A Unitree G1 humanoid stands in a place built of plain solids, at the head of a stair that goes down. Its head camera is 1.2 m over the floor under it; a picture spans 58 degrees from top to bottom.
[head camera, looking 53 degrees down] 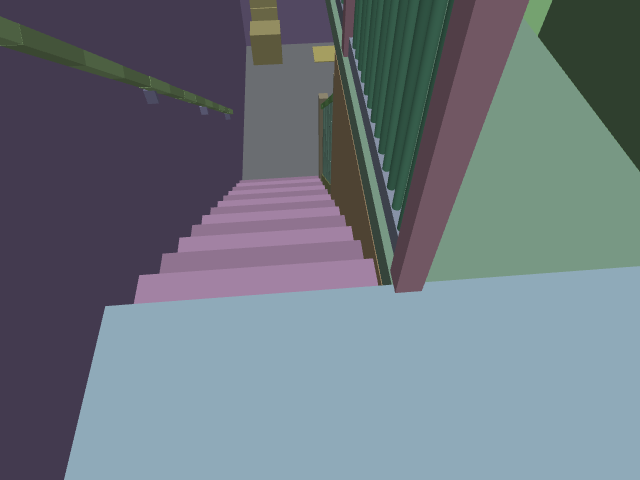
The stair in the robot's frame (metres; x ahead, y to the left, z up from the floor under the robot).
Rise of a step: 0.19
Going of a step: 0.24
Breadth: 0.90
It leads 5 degrees to the left of straight ahead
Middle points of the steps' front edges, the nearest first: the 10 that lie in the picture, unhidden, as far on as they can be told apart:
0.68 0.22 0.00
0.92 0.24 -0.19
1.16 0.26 -0.39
1.40 0.28 -0.58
1.63 0.30 -0.77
1.87 0.32 -0.96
2.11 0.34 -1.16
2.35 0.36 -1.35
2.58 0.38 -1.54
2.82 0.40 -1.74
